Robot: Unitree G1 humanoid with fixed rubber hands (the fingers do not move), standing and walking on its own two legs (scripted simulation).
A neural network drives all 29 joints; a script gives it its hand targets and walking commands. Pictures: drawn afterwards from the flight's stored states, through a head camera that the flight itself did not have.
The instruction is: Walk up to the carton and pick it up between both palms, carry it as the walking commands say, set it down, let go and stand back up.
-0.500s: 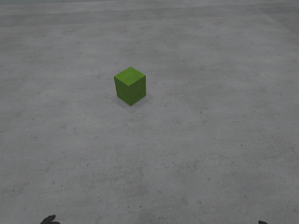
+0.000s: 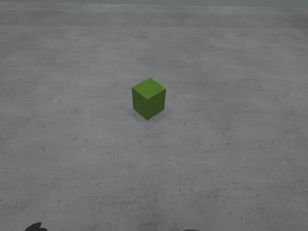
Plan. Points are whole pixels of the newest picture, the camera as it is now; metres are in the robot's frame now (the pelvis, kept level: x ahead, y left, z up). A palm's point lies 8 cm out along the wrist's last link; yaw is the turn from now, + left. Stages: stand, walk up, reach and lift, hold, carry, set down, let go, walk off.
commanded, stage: walk up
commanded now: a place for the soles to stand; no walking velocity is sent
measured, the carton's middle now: (148, 98) +1.28 +0.03 -0.65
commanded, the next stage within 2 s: none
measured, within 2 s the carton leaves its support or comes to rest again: neither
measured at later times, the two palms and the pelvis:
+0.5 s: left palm (33, 191) +0.25 +0.35 -0.08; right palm (253, 155) +0.37 -0.32 -0.07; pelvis +0.22 -0.01 -0.01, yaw +3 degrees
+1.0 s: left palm (77, 105) +0.59 +0.31 -0.06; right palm (249, 135) +0.48 -0.36 -0.10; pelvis +0.44 -0.02 -0.02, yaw +1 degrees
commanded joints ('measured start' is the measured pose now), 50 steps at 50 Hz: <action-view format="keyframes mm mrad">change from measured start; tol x32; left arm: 1 -99 153 48 -94 -1 -17 -13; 50 118 288 107 -129 -30 -38 45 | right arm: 1 -24 -249 -58 -71 -3 -17 -5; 50 44 -221 -26 -119 22 3 -41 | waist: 1 -13 188 90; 9 160 -254 -122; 28 -101 379 -94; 50 113 -58 -66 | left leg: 1 -77 239 -218 -277 -188 182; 8 -241 137 -60 284 198 99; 10 -570 -8 -149 761 -230 28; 26 72 4 15 61 29 3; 29 245 427 -699 -210 -338 223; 44 -108 254 -106 -126 40 154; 50 -574 78 -146 763 -166 14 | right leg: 1 -5 -21 -4 -149 82 3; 8 540 61 -16 -358 0 -75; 10 618 -373 677 -596 -337 -254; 23 155 -179 84 -596 -200 -205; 30 -258 29 160 372 -106 -40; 46 335 81 -56 -302 77 -55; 50 514 -323 573 -565 -280 -289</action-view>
